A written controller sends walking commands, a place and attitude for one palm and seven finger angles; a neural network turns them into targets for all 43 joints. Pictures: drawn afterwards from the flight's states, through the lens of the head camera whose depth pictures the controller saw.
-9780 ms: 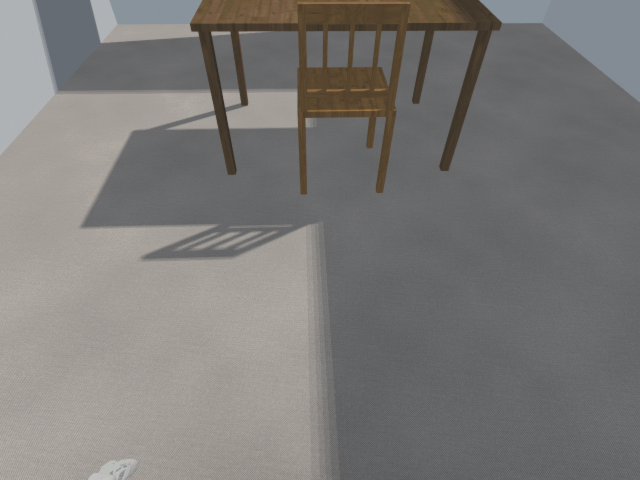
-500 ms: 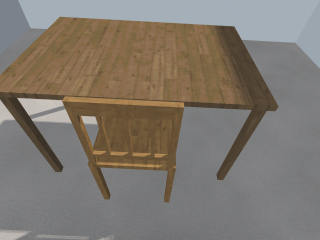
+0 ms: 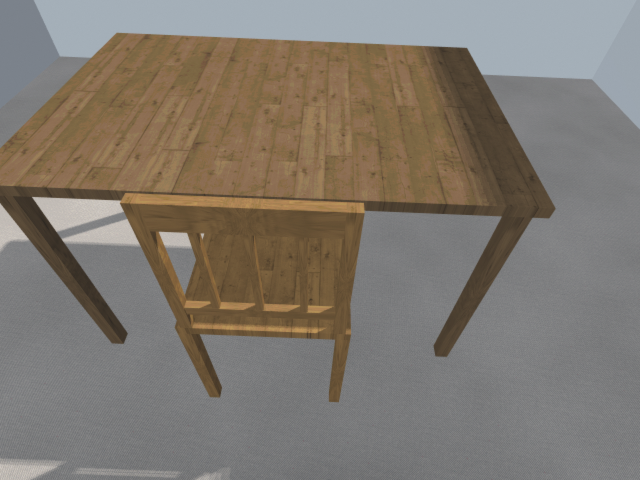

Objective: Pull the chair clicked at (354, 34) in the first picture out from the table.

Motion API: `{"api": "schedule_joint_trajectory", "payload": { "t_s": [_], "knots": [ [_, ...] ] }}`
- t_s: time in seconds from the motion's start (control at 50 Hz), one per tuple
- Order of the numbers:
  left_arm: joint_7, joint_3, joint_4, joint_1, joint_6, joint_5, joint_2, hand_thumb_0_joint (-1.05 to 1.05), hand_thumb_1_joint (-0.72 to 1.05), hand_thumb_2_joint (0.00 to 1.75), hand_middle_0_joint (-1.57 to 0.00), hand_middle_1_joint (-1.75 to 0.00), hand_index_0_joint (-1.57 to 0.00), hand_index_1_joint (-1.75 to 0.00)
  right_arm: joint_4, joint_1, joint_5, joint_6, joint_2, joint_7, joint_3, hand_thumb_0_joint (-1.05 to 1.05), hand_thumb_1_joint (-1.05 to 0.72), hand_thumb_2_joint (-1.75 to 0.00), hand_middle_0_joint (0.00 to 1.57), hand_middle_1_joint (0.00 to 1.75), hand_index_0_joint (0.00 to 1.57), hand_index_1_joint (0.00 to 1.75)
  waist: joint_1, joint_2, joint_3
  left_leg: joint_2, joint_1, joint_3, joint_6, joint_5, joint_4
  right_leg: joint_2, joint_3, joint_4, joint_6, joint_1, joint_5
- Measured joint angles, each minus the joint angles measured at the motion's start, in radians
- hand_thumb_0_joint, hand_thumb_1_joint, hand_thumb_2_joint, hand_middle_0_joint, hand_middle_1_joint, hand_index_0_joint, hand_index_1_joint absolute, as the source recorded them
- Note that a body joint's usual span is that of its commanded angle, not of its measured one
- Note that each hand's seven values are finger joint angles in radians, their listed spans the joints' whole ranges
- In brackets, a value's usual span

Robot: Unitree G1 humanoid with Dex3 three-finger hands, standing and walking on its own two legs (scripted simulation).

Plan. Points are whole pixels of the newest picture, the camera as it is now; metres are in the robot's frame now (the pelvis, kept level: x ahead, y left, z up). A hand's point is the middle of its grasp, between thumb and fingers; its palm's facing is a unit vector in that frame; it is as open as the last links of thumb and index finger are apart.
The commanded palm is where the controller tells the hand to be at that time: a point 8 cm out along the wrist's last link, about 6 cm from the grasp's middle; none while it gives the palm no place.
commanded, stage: look again from close up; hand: left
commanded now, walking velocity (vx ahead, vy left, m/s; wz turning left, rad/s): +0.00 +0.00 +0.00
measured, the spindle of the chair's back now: (254, 273) +0.50 +0.15 -0.13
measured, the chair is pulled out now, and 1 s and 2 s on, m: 0.00 0.00 0.00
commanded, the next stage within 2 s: shuffle to correct the standing spot in 1.22 s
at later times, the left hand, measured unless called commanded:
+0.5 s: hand out of the picture -0.03 +0.13 -0.18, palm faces +0.05 -0.99 -0.15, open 7.3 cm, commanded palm none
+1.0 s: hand out of the picture -0.03 +0.12 -0.18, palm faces +0.06 -0.99 -0.15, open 7.3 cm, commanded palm none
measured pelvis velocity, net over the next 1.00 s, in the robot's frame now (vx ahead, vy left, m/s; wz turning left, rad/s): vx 0.01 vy -0.03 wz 0.02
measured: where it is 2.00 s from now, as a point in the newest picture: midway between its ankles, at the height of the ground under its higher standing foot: outside the picture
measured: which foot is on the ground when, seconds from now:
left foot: down 0.00-1.00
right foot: down 0.00-1.00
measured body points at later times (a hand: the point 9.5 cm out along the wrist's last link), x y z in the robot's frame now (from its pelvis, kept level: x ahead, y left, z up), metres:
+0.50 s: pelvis +0.00 -0.02 +0.00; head +0.01 -0.01 +0.45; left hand -0.03 +0.18 -0.16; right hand -0.01 -0.23 -0.16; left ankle +0.01 +0.08 -0.74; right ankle -0.03 -0.15 -0.74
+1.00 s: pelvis +0.01 -0.03 +0.00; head +0.01 -0.02 +0.45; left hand -0.03 +0.17 -0.16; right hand +0.00 -0.24 -0.16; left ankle +0.01 +0.08 -0.74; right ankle -0.03 -0.15 -0.74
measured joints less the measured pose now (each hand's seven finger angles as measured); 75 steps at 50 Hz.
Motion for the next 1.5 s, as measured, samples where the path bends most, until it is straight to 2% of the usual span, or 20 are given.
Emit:
{"api": "schedule_joint_trajectory", "payload": {
  "t_s": [0.78, 1.36, 1.5],
  "knots": [
    [0.0, -0.003, 0.003, 0.009, -0.013, -0.004, -0.005, 0.01, 0.91, 0.9, -0.2, -0.3, -0.2, -0.3, 0.014, -0.007, 0.001, 0.003, -0.001, -0.006, 0.002, 0.01, -0.92, -0.9, 0.2, 0.3, 0.2, 0.3, 0.006, 0.005, -0.004, 0.032, 0.007, -0.028, -0.036, -0.008, 0.006, 0.033, -0.026, -0.014, -0.034, 0.023, -0.008],
    [-0.002, -0.002, 0.006, 0.013, -0.014, -0.004, -0.006, 0.01, 0.91, 0.9, -0.2, -0.3, -0.2, -0.3, 0.015, -0.007, 0.0, 0.004, -0.001, -0.008, 0.004, 0.01, -0.92, -0.9, 0.2, 0.3, 0.2, 0.3, 0.008, 0.007, -0.001, 0.038, 0.009, -0.037, -0.046, -0.005, 0.0, 0.04, -0.035, -0.019, -0.043, 0.027, -0.011],
    [-0.014, 0.013, 0.008, 0.035, 0.001, 0.005, -0.001, 0.01, 0.91, 0.9, -0.2, -0.3, -0.2, -0.3, 0.014, 0.015, -0.007, 0.013, 0.006, -0.001, -0.009, 0.01, -0.91, -0.9, 0.2, 0.3, 0.2, 0.3, 0.004, -0.005, -0.019, 0.036, -0.008, -0.034, -0.047, -0.051, 0.058, 0.035, -0.031, 0.055, -0.05, 0.002, -0.064]
  ]
}}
